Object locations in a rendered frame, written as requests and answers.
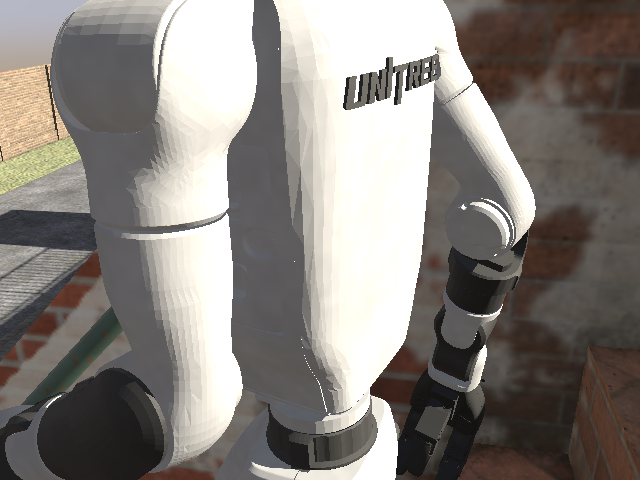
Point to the left robot forearm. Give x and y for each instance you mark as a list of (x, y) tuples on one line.
[(107, 428)]

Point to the right robot hand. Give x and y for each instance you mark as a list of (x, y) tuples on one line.
[(433, 406)]

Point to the right robot upper arm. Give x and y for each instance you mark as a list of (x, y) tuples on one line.
[(495, 205)]

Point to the robot torso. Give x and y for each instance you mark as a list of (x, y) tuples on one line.
[(327, 187)]

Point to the left robot upper arm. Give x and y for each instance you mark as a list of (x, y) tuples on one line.
[(152, 92)]

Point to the right robot forearm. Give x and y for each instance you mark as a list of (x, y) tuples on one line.
[(473, 298)]

